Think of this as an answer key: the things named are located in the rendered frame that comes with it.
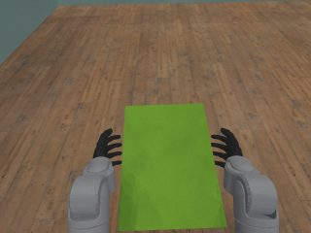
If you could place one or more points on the robot left hand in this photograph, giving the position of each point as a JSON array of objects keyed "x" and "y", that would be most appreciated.
[{"x": 102, "y": 149}]

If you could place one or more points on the robot right forearm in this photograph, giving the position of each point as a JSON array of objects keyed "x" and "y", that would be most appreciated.
[{"x": 255, "y": 198}]

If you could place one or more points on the robot left forearm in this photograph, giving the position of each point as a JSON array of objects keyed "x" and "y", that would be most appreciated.
[{"x": 89, "y": 197}]

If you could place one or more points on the robot right hand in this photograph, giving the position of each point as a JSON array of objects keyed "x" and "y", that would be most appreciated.
[{"x": 231, "y": 146}]

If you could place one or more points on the carton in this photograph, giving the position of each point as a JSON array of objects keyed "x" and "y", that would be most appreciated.
[{"x": 168, "y": 173}]

